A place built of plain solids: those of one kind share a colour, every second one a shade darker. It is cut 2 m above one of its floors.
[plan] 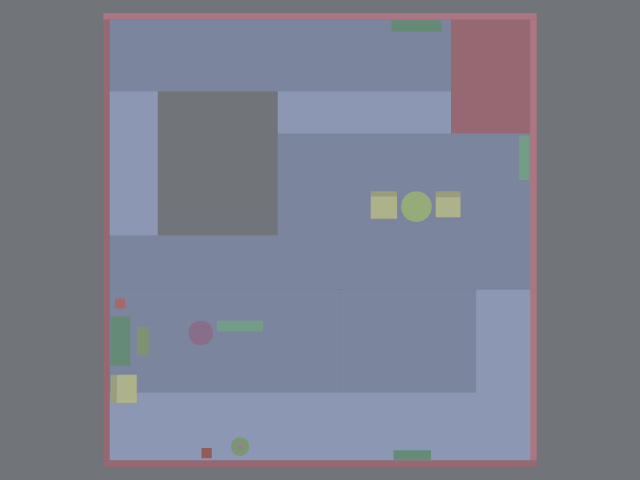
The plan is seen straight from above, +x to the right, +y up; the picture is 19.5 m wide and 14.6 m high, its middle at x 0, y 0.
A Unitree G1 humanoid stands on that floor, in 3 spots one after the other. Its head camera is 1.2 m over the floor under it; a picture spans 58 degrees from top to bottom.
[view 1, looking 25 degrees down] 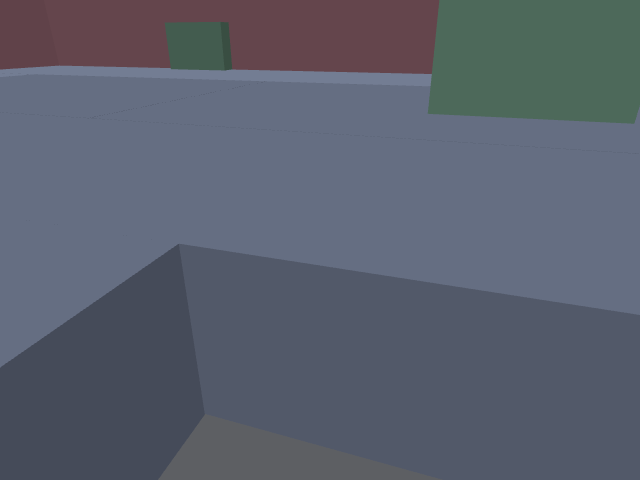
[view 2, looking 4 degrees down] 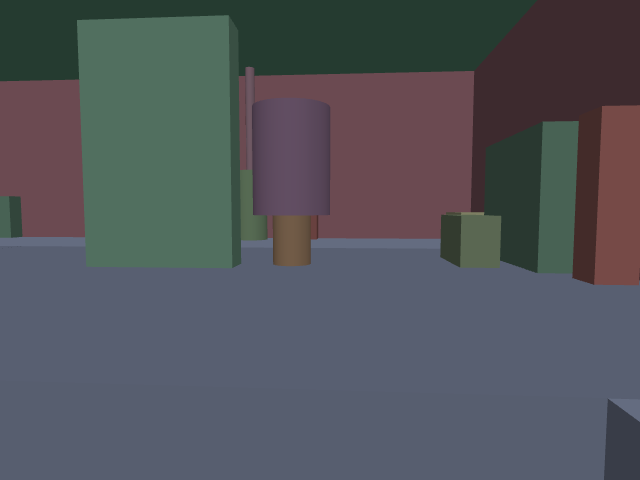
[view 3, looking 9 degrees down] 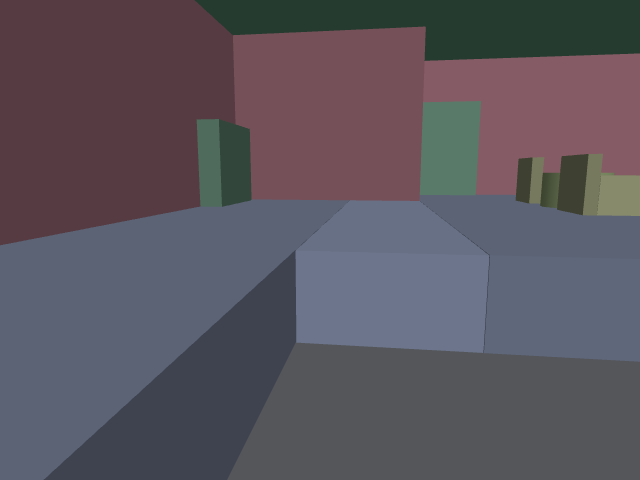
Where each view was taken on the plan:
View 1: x -2.02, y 1.09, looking -72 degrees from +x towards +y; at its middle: floor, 1.27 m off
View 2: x -4.20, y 1.40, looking -86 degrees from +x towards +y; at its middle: floor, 7.67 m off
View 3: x -4.15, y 3.94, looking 8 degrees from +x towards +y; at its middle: floor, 3.42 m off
